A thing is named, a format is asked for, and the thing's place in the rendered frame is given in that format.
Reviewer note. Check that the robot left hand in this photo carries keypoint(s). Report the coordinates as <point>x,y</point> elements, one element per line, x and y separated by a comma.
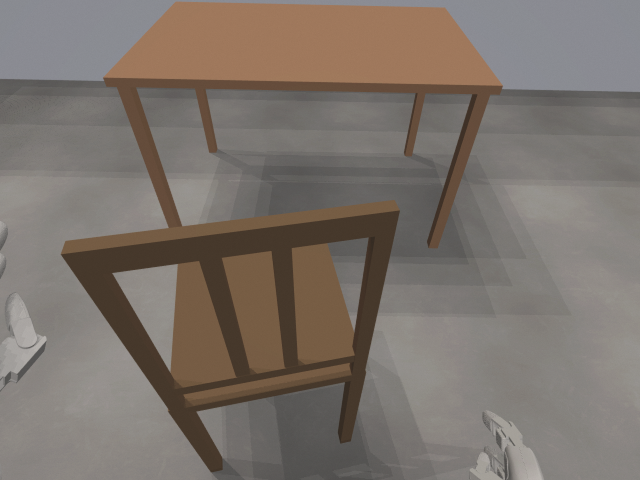
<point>18,352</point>

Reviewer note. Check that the chair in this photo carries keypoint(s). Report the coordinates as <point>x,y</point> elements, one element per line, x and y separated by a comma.
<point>259,311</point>

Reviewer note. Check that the robot right hand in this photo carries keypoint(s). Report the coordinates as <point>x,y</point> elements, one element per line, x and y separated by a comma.
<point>518,461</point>

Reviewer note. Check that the table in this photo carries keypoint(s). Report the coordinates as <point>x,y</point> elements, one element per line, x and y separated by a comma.
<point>301,47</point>

